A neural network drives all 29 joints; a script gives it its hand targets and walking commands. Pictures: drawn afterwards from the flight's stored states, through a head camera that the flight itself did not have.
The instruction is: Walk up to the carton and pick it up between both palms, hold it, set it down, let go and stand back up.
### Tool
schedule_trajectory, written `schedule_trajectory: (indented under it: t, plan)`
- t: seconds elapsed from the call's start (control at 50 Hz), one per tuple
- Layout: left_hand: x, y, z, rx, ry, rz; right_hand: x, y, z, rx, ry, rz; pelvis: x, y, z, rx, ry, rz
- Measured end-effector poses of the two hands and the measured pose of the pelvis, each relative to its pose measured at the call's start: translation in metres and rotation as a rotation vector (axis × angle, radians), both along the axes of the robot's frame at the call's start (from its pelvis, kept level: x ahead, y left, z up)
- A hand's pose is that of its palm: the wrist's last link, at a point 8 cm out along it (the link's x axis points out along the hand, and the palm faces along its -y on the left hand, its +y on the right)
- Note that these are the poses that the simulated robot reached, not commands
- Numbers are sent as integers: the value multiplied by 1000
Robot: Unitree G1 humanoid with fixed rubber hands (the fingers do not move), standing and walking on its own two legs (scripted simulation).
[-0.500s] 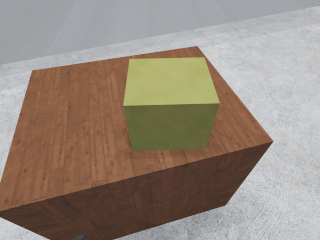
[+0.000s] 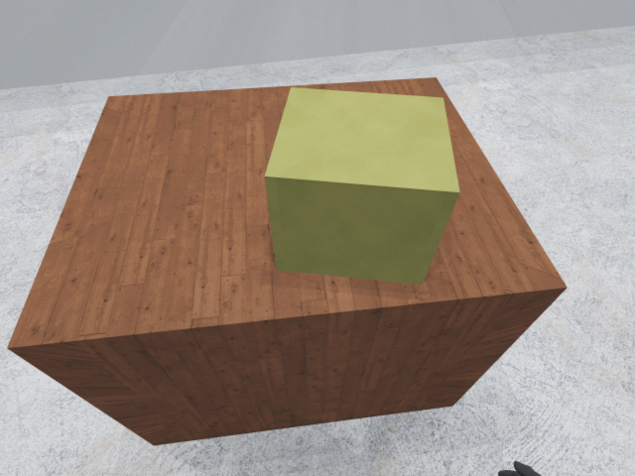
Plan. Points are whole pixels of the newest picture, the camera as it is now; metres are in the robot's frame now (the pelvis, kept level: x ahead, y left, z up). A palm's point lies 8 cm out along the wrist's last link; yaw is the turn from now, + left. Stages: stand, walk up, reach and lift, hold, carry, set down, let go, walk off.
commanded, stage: walk up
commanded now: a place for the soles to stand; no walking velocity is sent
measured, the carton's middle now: (357, 186) +0.55 -0.02 +0.03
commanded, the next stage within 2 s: reach and lift in 1.36 s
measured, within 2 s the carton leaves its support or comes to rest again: neither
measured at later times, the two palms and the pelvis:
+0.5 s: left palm out of the picture +0.04 +0.25 -0.10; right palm out of the picture +0.08 -0.27 -0.10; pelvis +0.00 -0.02 +0.01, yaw +2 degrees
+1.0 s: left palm out of the picture +0.05 +0.26 -0.11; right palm out of the picture +0.11 -0.26 -0.09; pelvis +0.01 -0.01 +0.01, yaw +4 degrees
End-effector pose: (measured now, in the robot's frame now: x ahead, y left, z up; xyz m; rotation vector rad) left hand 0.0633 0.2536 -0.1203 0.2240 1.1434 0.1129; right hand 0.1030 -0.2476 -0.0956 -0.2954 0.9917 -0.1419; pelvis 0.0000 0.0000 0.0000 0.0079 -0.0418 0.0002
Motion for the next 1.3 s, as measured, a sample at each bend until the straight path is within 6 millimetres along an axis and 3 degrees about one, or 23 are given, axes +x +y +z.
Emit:
schedule_trajectory:
  t: [0.18, 0.36, 0.58, 0.9, 1.3]
  plan:
    - [-8, -14, 11, 2, -38, 6, 7, -17, 7, 30, -47, -3, -4, -17, 6, -11, 3, 5]
    - [-18, -12, 29, 51, -32, 40, -9, -25, -3, 42, 38, 4, -3, -22, 14, -12, 3, 32]
    - [-25, -5, 18, 38, 17, 65, -21, -19, -6, 22, 113, 2, 4, -18, 13, -18, 8, 48]
    - [-8, 4, 10, 21, -7, 61, 6, -13, 3, -4, 54, 24, 12, -8, 9, -21, 15, 60]
    - [-31, 10, 10, 36, 23, 109, 8, -7, -2, 6, 61, 56, 7, -8, 8, -18, 6, 91]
